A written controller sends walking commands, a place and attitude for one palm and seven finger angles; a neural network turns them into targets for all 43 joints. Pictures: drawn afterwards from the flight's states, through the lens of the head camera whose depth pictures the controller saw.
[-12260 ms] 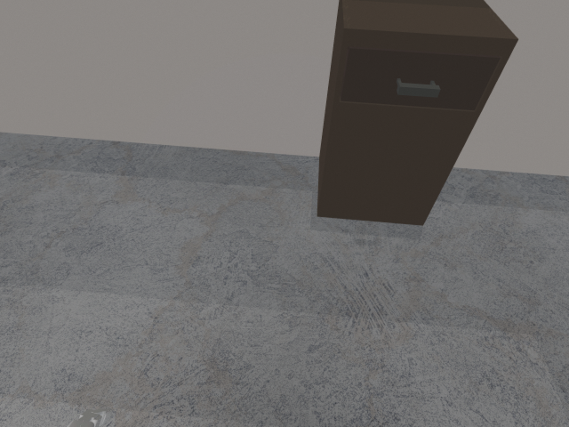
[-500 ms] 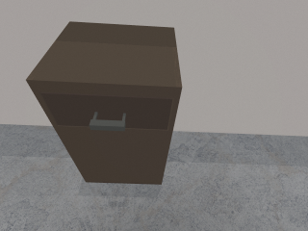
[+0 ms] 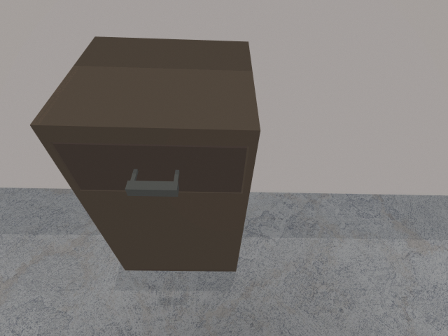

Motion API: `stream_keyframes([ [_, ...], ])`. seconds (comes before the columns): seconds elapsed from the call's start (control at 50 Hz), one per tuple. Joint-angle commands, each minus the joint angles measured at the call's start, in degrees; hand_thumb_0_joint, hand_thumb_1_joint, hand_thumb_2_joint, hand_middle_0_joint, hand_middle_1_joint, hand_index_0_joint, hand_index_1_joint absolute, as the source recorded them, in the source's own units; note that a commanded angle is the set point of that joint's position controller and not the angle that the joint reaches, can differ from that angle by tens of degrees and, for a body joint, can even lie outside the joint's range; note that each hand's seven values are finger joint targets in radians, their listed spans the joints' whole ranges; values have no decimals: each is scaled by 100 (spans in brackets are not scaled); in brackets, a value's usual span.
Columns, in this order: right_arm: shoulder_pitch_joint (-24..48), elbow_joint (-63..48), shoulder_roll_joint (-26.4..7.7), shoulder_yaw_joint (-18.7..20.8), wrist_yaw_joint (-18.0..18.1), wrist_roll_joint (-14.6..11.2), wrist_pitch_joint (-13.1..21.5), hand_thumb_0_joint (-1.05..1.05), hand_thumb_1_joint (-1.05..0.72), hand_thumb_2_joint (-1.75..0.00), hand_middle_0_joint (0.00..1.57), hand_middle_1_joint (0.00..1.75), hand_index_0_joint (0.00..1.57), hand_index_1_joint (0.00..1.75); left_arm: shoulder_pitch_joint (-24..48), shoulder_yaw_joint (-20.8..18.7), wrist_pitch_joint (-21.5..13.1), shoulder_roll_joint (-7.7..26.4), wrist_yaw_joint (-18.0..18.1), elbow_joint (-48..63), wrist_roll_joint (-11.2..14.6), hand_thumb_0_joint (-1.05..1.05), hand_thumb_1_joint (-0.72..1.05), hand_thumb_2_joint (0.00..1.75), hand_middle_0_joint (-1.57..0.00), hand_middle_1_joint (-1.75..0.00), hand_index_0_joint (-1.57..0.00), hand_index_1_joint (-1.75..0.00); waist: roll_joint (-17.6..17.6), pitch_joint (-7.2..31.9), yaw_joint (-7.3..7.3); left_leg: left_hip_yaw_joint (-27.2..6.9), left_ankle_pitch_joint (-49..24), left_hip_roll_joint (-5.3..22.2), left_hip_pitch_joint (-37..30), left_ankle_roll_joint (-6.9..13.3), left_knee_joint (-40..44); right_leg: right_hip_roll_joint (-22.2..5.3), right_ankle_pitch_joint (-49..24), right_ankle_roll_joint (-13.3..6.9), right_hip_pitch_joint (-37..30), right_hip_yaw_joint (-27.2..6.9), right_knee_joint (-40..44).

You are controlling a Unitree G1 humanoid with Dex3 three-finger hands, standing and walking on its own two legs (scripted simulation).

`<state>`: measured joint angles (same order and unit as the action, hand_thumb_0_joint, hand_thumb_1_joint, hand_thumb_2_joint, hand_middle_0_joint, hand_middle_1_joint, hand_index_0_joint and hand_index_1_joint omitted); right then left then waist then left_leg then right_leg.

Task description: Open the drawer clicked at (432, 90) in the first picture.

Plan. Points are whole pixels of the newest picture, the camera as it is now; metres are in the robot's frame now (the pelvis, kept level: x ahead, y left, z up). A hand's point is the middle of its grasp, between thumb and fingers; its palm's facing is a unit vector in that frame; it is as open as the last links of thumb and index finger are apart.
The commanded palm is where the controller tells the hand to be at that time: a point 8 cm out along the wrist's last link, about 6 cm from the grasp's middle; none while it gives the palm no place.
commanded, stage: look again from close up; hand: left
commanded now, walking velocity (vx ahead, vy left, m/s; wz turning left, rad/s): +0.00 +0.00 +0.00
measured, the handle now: (154, 181) +0.48 +0.20 -0.07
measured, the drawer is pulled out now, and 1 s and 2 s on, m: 0.00 0.00 0.00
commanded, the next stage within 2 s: shuffle to correct the standing spot in 0.08 s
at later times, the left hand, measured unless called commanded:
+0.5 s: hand out of the picture -0.02 +0.14 -0.18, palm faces +0.03 -0.98 -0.21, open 7.3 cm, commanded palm none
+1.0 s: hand out of the picture -0.05 +0.12 -0.18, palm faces +0.09 -0.99 -0.14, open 7.4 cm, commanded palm none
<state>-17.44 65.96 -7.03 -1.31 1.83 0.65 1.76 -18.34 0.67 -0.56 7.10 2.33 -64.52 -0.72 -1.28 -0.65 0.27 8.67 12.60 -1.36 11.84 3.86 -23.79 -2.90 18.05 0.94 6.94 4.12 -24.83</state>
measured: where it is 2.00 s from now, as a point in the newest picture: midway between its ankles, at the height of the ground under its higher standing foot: outside the picture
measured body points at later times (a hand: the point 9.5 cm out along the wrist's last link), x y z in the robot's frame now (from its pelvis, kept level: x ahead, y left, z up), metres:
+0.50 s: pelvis -0.03 -0.03 +0.00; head +0.00 -0.03 +0.44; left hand -0.03 +0.19 -0.16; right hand -0.02 -0.25 -0.17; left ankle +0.01 +0.07 -0.74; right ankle -0.05 -0.12 -0.74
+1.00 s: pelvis -0.01 -0.02 +0.00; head +0.01 -0.02 +0.45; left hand -0.05 +0.18 -0.17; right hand -0.04 -0.22 -0.16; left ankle +0.01 +0.07 -0.74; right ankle -0.05 -0.12 -0.74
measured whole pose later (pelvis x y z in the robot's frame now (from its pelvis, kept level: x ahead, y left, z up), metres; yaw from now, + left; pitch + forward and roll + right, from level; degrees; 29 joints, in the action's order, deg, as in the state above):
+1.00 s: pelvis -0.01 -0.02 +0.00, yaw +2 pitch +1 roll +1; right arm -20.5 64.7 -5.7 -0.9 1.7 0.7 1.3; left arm -20.5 -0.2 -0.8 6.3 1.6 -63.7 -0.9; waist -1.4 -0.5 -0.5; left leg 6.3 12.4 -0.2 14.9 2.2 -26.1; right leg -1.7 18.9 -1.0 9.1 6.3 -26.9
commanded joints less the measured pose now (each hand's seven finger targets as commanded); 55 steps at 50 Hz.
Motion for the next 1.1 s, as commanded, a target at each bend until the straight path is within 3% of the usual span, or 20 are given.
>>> stream_keyframes([
  [0.0,-406,-102,-537,113,14,3,45,0,-90,-90,20,30,20,30,-590,-73,-48,407,23,64,-14,0,90,90,-20,-30,-20,-30,88,-270,-52,-934,-914,861,-263,-14,492,-364,-787,-247,490,-383,396],
  [0.16,-428,-65,-484,110,29,1,54,0,-90,-90,20,30,20,30,-671,-71,-64,356,38,21,-15,0,90,90,-20,-30,-20,-30,108,-247,-54,-874,-1202,874,-406,-15,413,-375,-979,-249,498,-402,427],
  [0.26,-395,-193,-538,183,72,-25,39,0,-90,-90,20,30,20,30,-675,-135,-3,446,77,202,-16,0,90,90,-20,-30,-20,-30,172,-168,-58,-888,-2471,996,-539,3,229,-344,-1512,-231,586,-444,169],
  [0.38,-276,-481,-800,359,89,1,-100,0,-90,-90,20,30,20,30,-557,-272,108,499,67,557,-38,0,90,90,-20,-30,-20,-30,468,46,-57,-1127,-2825,1322,-419,175,104,-188,-1023,-230,872,-302,-440],
  [0.42,-187,-578,-828,392,76,11,-129,0,-90,-90,20,30,20,30,-603,-275,122,453,66,619,-54,0,90,90,-20,-30,-20,-30,459,186,-98,-1219,-2482,1390,-191,253,99,-156,-830,-247,762,-308,-523],
  [0.46,-35,-634,-689,370,16,17,-126,0,-90,-90,20,30,20,30,-619,-256,65,446,63,600,-58,0,90,90,-20,-30,-20,-30,254,247,-147,-1042,-1170,1116,175,95,10,-298,-778,-310,579,-557,-141],
  [0.48,-5,-655,-577,346,-20,17,-134,0,-90,-90,20,30,20,30,-537,-254,25,514,56,600,-60,0,90,90,-20,-30,-20,-30,-82,201,-114,-873,-472,857,322,-47,-136,-492,-721,-388,575,-812,136],
  [0.52,-37,-637,-411,299,-80,31,-224,0,-90,-90,20,30,20,30,-338,-239,-15,706,41,617,-49,0,90,90,-20,-30,-20,-30,-623,-15,8,-550,435,463,344,-278,-482,-1000,209,-620,958,-1279,818],
  [0.56,-32,-563,-377,269,-123,66,-264,0,-90,-90,20,30,20,30,-169,-243,-14,789,20,651,-43,0,90,90,-20,-30,-20,-30,-617,-422,-9,-520,455,422,377,-312,-772,-1120,1280,-716,1378,-1436,1326],
  [0.66,-248,-457,-450,235,-149,85,-211,0,-90,-90,20,30,20,30,-199,-295,-39,833,-29,597,-51,0,90,90,-20,-30,-20,-30,-446,-782,-24,-485,500,456,484,-272,-935,-1081,1614,-819,1416,-1324,1406],
  [0.7,-374,-424,-437,219,-139,84,-179,0,-90,-90,20,30,20,30,-198,-302,-38,812,-46,570,-51,0,90,90,-20,-30,-20,-30,-211,-866,17,-504,420,479,299,-257,-717,-978,1519,-796,1547,-1096,1218],
  [0.74,-556,-373,-410,205,-125,78,-159,0,-90,-90,20,30,20,30,-204,-285,-9,723,-57,542,-58,0,90,90,-20,-30,-20,-30,121,-983,59,-648,569,495,159,-220,-320,-672,1463,-680,1736,-799,868],
  [0.78,-620,-361,-477,197,-86,76,-129,0,-90,-90,20,30,20,30,-340,-249,3,561,-67,488,-50,0,90,90,-20,-30,-20,-30,587,-991,-2,-1126,1020,738,433,-101,295,-317,1158,-522,1522,-497,418],
  [0.82,-630,-359,-612,202,-46,52,-66,0,-90,-90,20,30,20,30,-499,-213,-6,408,-77,424,-54,0,90,90,-20,-30,-20,-30,914,-834,-103,-1653,1252,1090,703,92,895,-95,357,-395,991,-99,-78],
  [0.86,-533,-411,-654,207,-7,31,-19,0,-90,-90,20,30,20,30,-681,-170,-30,291,-71,294,-60,0,90,90,-20,-30,-20,-30,724,-514,-191,-1719,932,1152,564,185,964,-112,-3,-353,720,-85,-95],
  [0.96,-623,-270,-451,146,35,6,74,0,-90,-90,20,30,20,30,-819,-125,-130,275,-25,98,-11,0,90,90,-20,-30,-20,-30,31,91,-133,-1021,-1247,856,-167,10,202,-364,-1059,-338,335,-337,289],
  [1.08,-610,-91,-345,107,57,-5,66,0,-90,-90,20,30,20,30,-838,-117,-126,250,22,12,-6,0,90,90,-20,-30,-20,-30,29,-82,-93,-907,-1559,837,-288,-40,182,-379,-1344,-316,309,-342,372],
])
